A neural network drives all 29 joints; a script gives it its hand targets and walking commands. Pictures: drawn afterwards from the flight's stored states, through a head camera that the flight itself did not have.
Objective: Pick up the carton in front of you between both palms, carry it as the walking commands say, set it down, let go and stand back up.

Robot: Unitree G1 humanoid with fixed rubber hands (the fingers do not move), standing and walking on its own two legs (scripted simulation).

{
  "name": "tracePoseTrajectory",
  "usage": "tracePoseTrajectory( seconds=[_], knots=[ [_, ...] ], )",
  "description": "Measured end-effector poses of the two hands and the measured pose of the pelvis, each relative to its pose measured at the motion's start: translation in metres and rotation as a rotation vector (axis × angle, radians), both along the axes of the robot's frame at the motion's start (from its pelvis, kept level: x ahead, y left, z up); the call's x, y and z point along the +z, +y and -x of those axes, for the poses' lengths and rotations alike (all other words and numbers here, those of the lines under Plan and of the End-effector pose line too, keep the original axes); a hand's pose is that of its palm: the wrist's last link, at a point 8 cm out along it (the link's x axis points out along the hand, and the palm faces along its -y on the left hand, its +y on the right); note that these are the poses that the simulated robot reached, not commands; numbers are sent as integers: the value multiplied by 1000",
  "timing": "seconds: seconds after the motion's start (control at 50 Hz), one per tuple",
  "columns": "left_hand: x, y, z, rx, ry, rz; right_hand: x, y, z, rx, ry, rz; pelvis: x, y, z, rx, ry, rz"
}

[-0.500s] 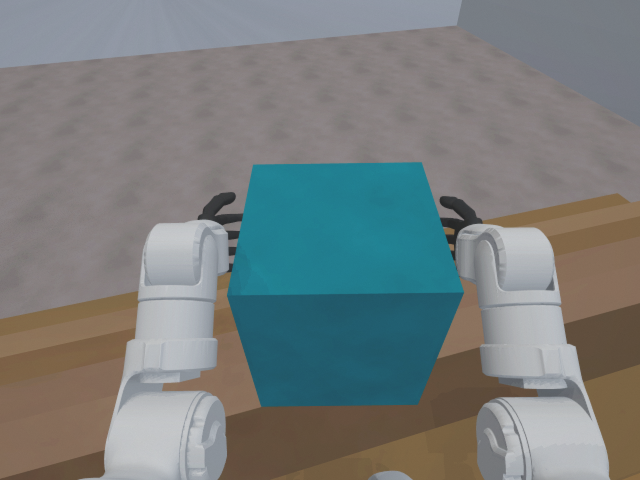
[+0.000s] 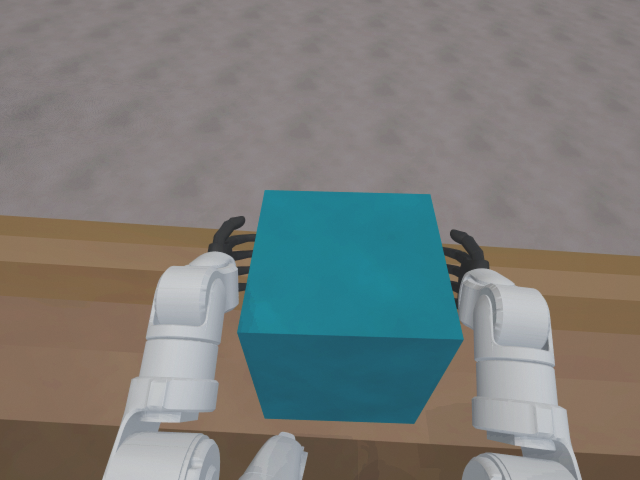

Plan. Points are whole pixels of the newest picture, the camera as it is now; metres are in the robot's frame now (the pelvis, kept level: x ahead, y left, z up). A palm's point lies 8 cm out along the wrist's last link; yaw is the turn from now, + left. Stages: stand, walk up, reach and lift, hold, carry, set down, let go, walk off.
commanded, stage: carry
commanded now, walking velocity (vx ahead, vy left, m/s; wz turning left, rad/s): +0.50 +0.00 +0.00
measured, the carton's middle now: (343, 312) +0.34 +0.05 +0.00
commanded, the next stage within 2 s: none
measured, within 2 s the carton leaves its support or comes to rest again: neither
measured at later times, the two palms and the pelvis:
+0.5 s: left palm (308, 186) +0.71 +0.17 -0.13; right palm (446, 214) +0.68 -0.13 -0.13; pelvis +0.36 +0.05 -0.20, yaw +0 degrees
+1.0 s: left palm (326, 147) +1.08 +0.19 -0.31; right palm (419, 167) +1.07 -0.11 -0.32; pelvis +0.73 +0.03 -0.41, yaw -1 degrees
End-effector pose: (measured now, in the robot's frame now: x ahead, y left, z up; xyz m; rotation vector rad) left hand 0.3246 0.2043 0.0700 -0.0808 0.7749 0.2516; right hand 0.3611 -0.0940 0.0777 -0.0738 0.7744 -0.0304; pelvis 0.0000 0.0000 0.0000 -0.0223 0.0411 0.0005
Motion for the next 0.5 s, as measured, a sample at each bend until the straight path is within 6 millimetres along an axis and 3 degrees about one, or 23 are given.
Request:
tracePoseTrajectory(
  seconds=[0.1, 0.18, 0.24, 0.38, 0.5],
  knots=[
    [-29, -2, -83, -63, -29, -48, -46, -3, -62, -49, -31, -35, -42, 18, -75, -11, -11, 7],
    [-53, -6, -165, -132, -119, -58, -73, -8, -121, -105, -121, -24, -95, 36, -148, -8, -39, 17],
    [-80, -21, -223, -203, -140, -53, -99, -22, -158, -167, -140, -1, -130, 48, -192, -2, -38, -23],
    [-160, -41, -307, -257, 7, -43, -174, -40, -227, -229, 11, -5, -166, 63, -277, -16, -12, -37],
    [-204, -35, -381, -206, -20, -15, -203, -36, -322, -178, -16, 20, -201, 50, -359, -3, -18, -32]
  ],
)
